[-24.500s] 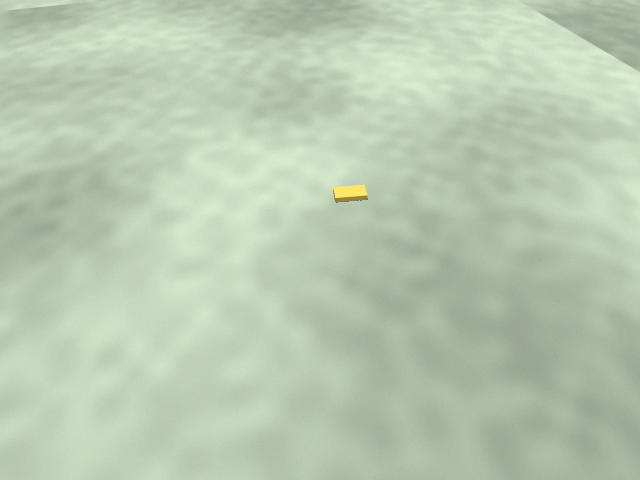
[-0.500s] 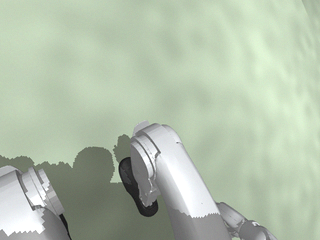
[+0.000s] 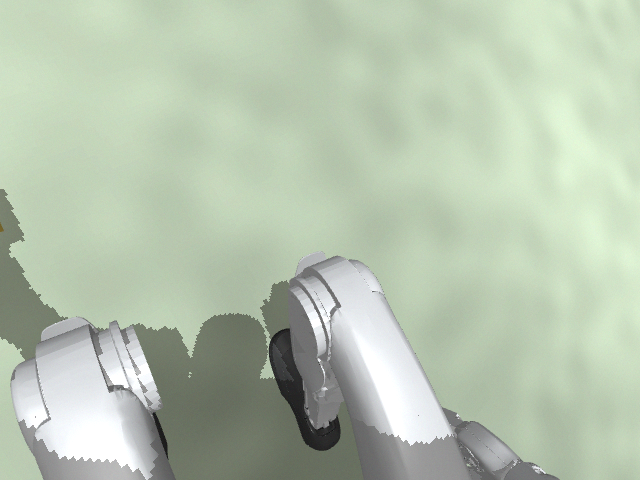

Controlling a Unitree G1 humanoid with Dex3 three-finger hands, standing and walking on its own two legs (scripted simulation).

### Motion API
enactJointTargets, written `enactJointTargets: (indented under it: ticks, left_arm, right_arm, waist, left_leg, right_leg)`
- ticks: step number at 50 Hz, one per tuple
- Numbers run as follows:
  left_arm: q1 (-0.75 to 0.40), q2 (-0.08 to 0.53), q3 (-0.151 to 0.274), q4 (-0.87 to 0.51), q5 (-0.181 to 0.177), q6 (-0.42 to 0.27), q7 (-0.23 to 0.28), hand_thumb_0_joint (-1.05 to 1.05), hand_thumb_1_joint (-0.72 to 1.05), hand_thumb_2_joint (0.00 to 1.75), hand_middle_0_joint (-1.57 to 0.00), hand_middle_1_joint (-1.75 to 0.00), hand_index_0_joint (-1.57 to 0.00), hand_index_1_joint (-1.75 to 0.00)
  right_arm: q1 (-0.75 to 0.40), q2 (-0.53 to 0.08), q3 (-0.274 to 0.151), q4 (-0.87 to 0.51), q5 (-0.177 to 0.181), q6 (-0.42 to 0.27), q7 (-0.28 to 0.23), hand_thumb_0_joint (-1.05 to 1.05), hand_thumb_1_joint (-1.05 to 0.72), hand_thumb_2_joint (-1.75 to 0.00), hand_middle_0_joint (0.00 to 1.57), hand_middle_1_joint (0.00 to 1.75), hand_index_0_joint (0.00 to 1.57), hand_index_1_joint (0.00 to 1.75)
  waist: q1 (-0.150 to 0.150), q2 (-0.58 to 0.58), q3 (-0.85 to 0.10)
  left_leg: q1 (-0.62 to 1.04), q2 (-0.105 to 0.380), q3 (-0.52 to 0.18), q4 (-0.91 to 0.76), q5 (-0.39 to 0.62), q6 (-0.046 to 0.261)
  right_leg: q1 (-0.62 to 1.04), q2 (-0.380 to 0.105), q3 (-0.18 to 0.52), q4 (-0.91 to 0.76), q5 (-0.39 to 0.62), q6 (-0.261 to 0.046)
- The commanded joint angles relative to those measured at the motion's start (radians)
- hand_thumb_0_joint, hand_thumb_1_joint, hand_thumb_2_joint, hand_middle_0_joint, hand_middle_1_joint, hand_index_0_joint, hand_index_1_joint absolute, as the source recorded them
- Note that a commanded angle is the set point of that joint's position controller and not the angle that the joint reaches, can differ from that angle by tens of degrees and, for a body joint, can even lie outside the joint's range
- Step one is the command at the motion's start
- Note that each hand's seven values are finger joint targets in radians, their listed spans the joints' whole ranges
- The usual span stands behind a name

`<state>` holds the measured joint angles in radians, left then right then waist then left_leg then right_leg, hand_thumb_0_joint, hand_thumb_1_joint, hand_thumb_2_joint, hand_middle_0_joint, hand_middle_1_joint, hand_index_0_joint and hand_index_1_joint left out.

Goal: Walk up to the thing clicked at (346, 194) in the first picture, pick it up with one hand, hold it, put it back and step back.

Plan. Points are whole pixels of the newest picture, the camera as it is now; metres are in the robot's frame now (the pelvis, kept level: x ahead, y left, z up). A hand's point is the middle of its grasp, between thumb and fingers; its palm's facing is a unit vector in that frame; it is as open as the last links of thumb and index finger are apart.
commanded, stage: settle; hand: left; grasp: from above
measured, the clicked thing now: out of the picture +0.45 +0.36 -0.26
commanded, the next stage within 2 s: lift in 0.40 s
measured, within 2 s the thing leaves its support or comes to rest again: neither
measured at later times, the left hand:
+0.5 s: hand out of the picture +0.43 +0.35 -0.14, palm faces -0.42 -0.10 -0.90, open 9.9 cm
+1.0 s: hand out of the picture +0.38 +0.35 -0.04, palm faces -0.43 -0.13 -0.89, open 10.0 cm
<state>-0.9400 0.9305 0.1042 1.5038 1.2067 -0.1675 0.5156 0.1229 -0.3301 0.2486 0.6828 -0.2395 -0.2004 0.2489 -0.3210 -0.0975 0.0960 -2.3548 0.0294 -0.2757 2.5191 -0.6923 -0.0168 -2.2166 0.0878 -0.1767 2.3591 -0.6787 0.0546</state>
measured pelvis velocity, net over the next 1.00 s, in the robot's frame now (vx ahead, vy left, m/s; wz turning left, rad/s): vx -0.01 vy -0.01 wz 0.15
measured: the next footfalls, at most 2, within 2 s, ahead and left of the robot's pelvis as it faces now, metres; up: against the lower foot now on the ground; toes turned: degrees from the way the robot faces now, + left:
none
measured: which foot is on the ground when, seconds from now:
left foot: down 0.00-1.00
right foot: down 0.00-1.00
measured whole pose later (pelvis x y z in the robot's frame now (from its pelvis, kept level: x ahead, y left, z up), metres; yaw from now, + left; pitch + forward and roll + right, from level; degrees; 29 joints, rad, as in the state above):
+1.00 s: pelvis -0.01 -0.01 +0.08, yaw +8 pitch +34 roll -7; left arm -0.72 0.66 0.02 1.00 1.09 -0.13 0.13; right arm 0.19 -0.28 0.02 0.67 -0.05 0.03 0.10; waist -0.15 0.03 -0.14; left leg -2.17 0.02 -0.12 2.19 -0.62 0.00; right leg -2.07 0.03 -0.06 2.14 -0.66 0.04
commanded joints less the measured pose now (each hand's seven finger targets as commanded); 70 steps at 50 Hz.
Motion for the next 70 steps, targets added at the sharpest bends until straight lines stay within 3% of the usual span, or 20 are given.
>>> enactJointTargets:
  ticks: [1,4,15,17,19,21,23,26,27,30,42,46,48,51,53,55,56,64,66,70]
  left_arm:
    - [-0.229,0.181,0.000,-0.176,-0.036,0.022,-0.018,0.00,0.72,0.49,-1.07,-0.45,-1.09,-0.43]
    - [-0.252,0.123,-0.025,-0.204,-0.045,0.028,-0.057,0.00,0.75,0.51,-1.09,-0.46,-1.11,-0.44]
    - [-0.301,0.112,-0.027,-0.261,-0.028,0.009,-0.134,0.00,0.75,0.54,-1.11,-0.46,-1.12,-0.45]
    - [-0.327,0.114,-0.025,-0.284,-0.021,0.004,-0.142,0.00,0.74,0.55,-1.11,-0.46,-1.11,-0.46]
    - [-0.324,0.116,-0.022,-0.304,-0.022,0.003,-0.149,0.00,0.76,0.57,-1.12,-0.48,-1.13,-0.48]
    - [-0.317,0.101,-0.024,-0.293,-0.018,0.004,-0.155,0.00,0.78,0.59,-1.13,-0.49,-1.13,-0.48]
    - [-0.345,0.113,-0.020,-0.340,-0.017,0.004,-0.166,0.00,0.77,0.62,-1.14,-0.48,-1.14,-0.49]
    - [-0.297,0.114,-0.006,-0.345,-0.034,0.016,-0.182,0.00,0.79,0.52,-1.14,-0.53,-1.17,-0.51]
    - [-0.315,0.103,-0.017,-0.348,-0.037,0.015,-0.192,0.00,0.71,0.55,-1.06,-0.46,-1.09,-0.44]
    - [-0.305,0.112,-0.002,-0.413,-0.053,0.022,-0.223,0.00,0.79,0.54,-1.11,-0.52,-1.14,-0.49]
    - [-0.158,0.059,0.004,-0.635,-0.113,0.038,-0.330,0.00,0.75,0.56,-1.06,-0.54,-1.09,-0.51]
    - [-0.102,0.003,-0.027,-0.666,-0.132,0.045,-0.350,0.00,0.76,0.58,-1.06,-0.55,-1.09,-0.52]
    - [-0.097,0.021,-0.020,-0.710,-0.140,0.048,-0.359,0.00,0.75,0.58,-1.05,-0.56,-1.08,-0.53]
    - [-0.056,-0.043,-0.056,-0.755,-0.169,0.056,-0.375,0.00,0.74,0.57,-1.04,-0.57,-1.08,-0.53]
    - [-0.029,-0.016,-0.042,-0.806,-0.178,0.064,-0.383,0.00,0.73,0.54,-1.02,-0.55,-1.06,-0.51]
    - [0.018,-0.038,-0.042,-0.843,-0.188,0.074,-0.389,0.00,0.74,0.56,-1.03,-0.56,-1.07,-0.52]
    - [0.005,-0.061,-0.061,-0.877,-0.194,0.078,-0.392,0.00,0.76,0.57,-1.05,-0.57,-1.08,-0.53]
    - [0.134,-0.086,-0.053,-0.983,-0.211,0.132,-0.408,0.00,0.75,0.58,-1.06,-0.54,-1.08,-0.51]
    - [0.173,-0.129,-0.085,-1.015,-0.215,0.145,-0.418,0.00,0.75,0.57,-1.05,-0.55,-1.08,-0.52]
    - [0.265,-0.146,-0.081,-1.045,-0.227,0.161,-0.428,0.00,0.74,0.54,-1.06,-0.52,-1.08,-0.49]
  right_arm:
    - [0.183,-0.299,-0.135,-0.001,0.043,0.012,-0.008,0.00,-0.90,-0.90,0.20,0.30,0.20,0.30]
    - [0.198,-0.282,-0.152,0.005,0.063,0.034,-0.010,0.00,-0.90,-0.90,0.20,0.30,0.20,0.30]
    - [0.201,-0.242,-0.183,-0.013,0.103,0.098,-0.056,0.00,-0.90,-0.90,0.20,0.30,0.20,0.30]
    - [0.211,-0.248,-0.190,-0.014,0.104,0.107,-0.069,0.00,-0.90,-0.90,0.20,0.30,0.20,0.30]
    - [0.208,-0.231,-0.195,-0.015,0.107,0.114,-0.076,0.00,-0.90,-0.90,0.20,0.30,0.20,0.30]
    - [0.217,-0.247,-0.205,-0.015,0.108,0.120,-0.086,0.00,-0.90,-0.90,0.20,0.30,0.20,0.30]
    - [0.229,-0.236,-0.209,-0.012,0.112,0.130,-0.092,0.00,-0.90,-0.90,0.20,0.30,0.20,0.30]
    - [0.233,-0.228,-0.217,-0.014,0.117,0.140,-0.099,0.00,-0.93,-0.91,0.20,0.30,0.20,0.30]
    - [0.232,-0.236,-0.221,-0.015,0.116,0.146,-0.103,0.00,-0.88,-0.89,0.20,0.30,0.20,0.30]
    - [0.244,-0.222,-0.234,-0.015,0.125,0.160,-0.111,0.00,-0.91,-0.90,0.20,0.30,0.20,0.30]
    - [0.242,-0.180,-0.295,-0.051,0.175,0.211,-0.147,0.00,-0.90,-0.90,0.20,0.30,0.20,0.30]
    - [0.230,-0.173,-0.310,-0.060,0.194,0.215,-0.160,0.00,-0.90,-0.90,0.20,0.30,0.20,0.30]
    - [0.221,-0.169,-0.312,-0.067,0.203,0.218,-0.167,0.00,-0.90,-0.90,0.20,0.30,0.20,0.30]
    - [0.209,-0.156,-0.318,-0.079,0.214,0.216,-0.179,0.00,-0.90,-0.90,0.20,0.30,0.20,0.30]
    - [0.199,-0.158,-0.323,-0.087,0.224,0.217,-0.191,0.00,-0.90,-0.90,0.20,0.30,0.20,0.30]
    - [0.189,-0.153,-0.329,-0.096,0.229,0.218,-0.199,0.00,-0.90,-0.90,0.20,0.30,0.20,0.30]
    - [0.182,-0.148,-0.329,-0.097,0.233,0.219,-0.204,0.00,-0.89,-0.90,0.20,0.30,0.20,0.30]
    - [0.143,-0.121,-0.331,-0.106,0.253,0.226,-0.243,0.00,-0.89,-0.90,0.20,0.30,0.20,0.30]
    - [0.136,-0.108,-0.329,-0.112,0.256,0.227,-0.253,0.00,-0.89,-0.90,0.20,0.30,0.20,0.30]
    - [0.115,-0.095,-0.325,-0.111,0.268,0.223,-0.273,0.00,-0.89,-0.90,0.20,0.30,0.20,0.30]
  waist:
    - [0.005,0.524,-0.712]
    - [0.010,0.478,-0.681]
    - [0.044,0.423,-0.728]
    - [0.038,0.405,-0.720]
    - [0.059,0.438,-0.777]
    - [0.052,0.434,-0.737]
    - [0.060,0.443,-0.791]
    - [0.084,0.440,-0.827]
    - [0.069,0.435,-0.813]
    - [0.092,0.437,-0.860]
    - [0.160,0.382,-0.919]
    - [0.168,0.349,-0.878]
    - [0.180,0.343,-0.883]
    - [0.174,0.312,-0.864]
    - [0.195,0.317,-0.879]
    - [0.207,0.314,-0.895]
    - [0.195,0.323,-0.886]
    - [0.217,0.290,-0.879]
    - [0.219,0.284,-0.860]
    - [0.231,0.250,-0.791]
  left_leg:
    - [0.530,0.020,0.131,-0.274,0.214,0.020]
    - [0.493,0.009,0.146,-0.287,0.193,0.027]
    - [0.479,-0.009,0.172,-0.312,0.146,0.031]
    - [0.481,-0.012,0.177,-0.311,0.145,0.033]
    - [0.520,-0.012,0.182,-0.330,0.152,0.030]
    - [0.527,-0.016,0.179,-0.341,0.149,0.026]
    - [0.555,-0.019,0.187,-0.349,0.167,0.028]
    - [0.579,-0.020,0.200,-0.363,0.194,0.031]
    - [0.556,-0.022,0.202,-0.355,0.186,0.032]
    - [0.579,-0.024,0.213,-0.380,0.191,0.035]
    - [0.671,-0.028,0.236,-0.510,0.180,0.047]
    - [0.707,-0.024,0.219,-0.584,0.123,0.049]
    - [0.716,-0.025,0.218,-0.617,0.093,0.052]
    - [0.743,-0.023,0.214,-0.670,0.072,0.055]
    - [0.786,-0.022,0.206,-0.718,0.049,0.054]
    - [0.845,-0.018,0.201,-0.763,0.066,0.051]
    - [0.857,-0.018,0.195,-0.783,0.057,0.050]
    - [1.056,-0.014,0.205,-0.946,0.126,0.047]
    - [1.102,-0.015,0.214,-0.999,0.127,0.047]
    - [1.182,-0.015,0.219,-1.107,0.118,0.046]
  right_leg:
    - [0.324,0.032,-0.068,-0.211,0.269,-0.083]
    - [0.298,0.023,-0.059,-0.230,0.250,-0.082]
    - [0.291,0.012,-0.007,-0.257,0.158,-0.097]
    - [0.279,0.006,-0.010,-0.271,0.158,-0.097]
    - [0.293,0.005,-0.001,-0.259,0.167,-0.095]
    - [0.256,-0.004,-0.017,-0.268,0.167,-0.100]
    - [0.283,-0.005,-0.007,-0.269,0.187,-0.099]
    - [0.316,-0.009,0.000,-0.284,0.213,-0.093]
    - [0.304,-0.010,0.002,-0.292,0.201,-0.098]
    - [0.348,-0.014,0.014,-0.314,0.206,-0.094]
    - [0.440,-0.026,0.060,-0.428,0.186,-0.094]
    - [0.420,-0.027,0.057,-0.467,0.147,-0.095]
    - [0.450,-0.026,0.066,-0.497,0.122,-0.093]
    - [0.485,-0.027,0.071,-0.547,0.111,-0.087]
    - [0.524,-0.027,0.077,-0.573,0.097,-0.086]
    - [0.563,-0.029,0.077,-0.598,0.122,-0.084]
    - [0.568,-0.031,0.078,-0.609,0.119,-0.082]
    - [0.756,-0.036,0.098,-0.775,0.173,-0.076]
    - [0.817,-0.034,0.105,-0.836,0.173,-0.075]
    - [0.926,-0.035,0.118,-0.945,0.162,-0.074]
